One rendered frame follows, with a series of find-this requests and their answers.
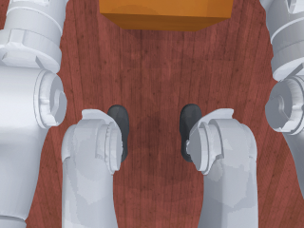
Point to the robot right upper arm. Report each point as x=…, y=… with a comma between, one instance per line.
x=285, y=113

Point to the left robot foot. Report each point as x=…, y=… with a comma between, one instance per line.
x=119, y=114

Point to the robot right forearm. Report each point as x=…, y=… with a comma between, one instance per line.
x=285, y=22

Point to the robot left upper arm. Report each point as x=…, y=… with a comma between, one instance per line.
x=32, y=100

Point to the robot left forearm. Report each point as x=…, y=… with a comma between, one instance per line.
x=32, y=34

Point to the robot left shin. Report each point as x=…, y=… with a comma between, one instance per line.
x=88, y=114

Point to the carton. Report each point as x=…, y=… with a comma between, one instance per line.
x=171, y=15

